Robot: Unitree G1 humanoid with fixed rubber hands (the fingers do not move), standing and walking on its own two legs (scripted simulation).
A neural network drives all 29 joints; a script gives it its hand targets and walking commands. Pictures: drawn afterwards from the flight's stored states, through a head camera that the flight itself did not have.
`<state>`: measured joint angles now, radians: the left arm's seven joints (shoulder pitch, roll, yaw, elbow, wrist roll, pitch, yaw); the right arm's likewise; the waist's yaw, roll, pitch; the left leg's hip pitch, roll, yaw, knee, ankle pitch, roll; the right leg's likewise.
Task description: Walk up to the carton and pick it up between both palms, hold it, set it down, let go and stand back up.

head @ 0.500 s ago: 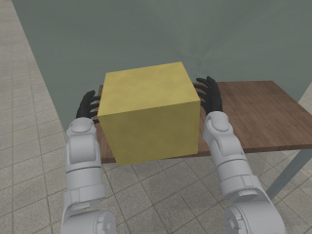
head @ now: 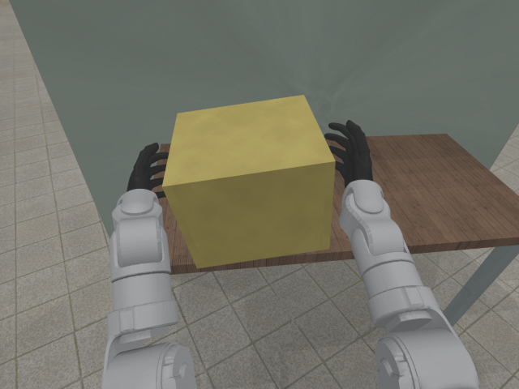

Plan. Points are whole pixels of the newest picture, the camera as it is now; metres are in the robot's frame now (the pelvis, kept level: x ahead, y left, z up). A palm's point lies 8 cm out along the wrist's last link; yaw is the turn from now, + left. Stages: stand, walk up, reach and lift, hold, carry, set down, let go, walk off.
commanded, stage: hold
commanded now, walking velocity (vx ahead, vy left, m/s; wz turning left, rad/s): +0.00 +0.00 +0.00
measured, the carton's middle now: (251, 179) +0.44 +0.00 +0.13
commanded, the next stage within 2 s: set down in 1.26 s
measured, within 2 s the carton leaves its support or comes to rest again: neither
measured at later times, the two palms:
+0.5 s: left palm (148, 194) +0.36 +0.16 +0.17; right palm (357, 180) +0.35 -0.16 +0.18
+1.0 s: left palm (142, 203) +0.34 +0.17 +0.16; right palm (351, 190) +0.35 -0.15 +0.17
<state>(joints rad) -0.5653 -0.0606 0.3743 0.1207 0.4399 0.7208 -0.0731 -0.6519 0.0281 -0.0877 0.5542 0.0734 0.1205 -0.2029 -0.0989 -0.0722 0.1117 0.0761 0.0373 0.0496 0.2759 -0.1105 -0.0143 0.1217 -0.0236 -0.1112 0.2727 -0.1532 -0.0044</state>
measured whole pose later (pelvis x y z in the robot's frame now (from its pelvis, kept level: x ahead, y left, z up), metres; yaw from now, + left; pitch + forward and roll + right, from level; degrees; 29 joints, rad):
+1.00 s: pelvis -0.01 +0.01 +0.00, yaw +1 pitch -13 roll +0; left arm -0.54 -0.07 0.32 0.10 0.40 0.73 -0.04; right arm -0.62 0.03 -0.13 0.53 0.04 0.12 -0.18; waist -0.10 -0.03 0.14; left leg 0.03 0.02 0.04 0.29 -0.11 0.00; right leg 0.09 -0.04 -0.12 0.28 -0.14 0.01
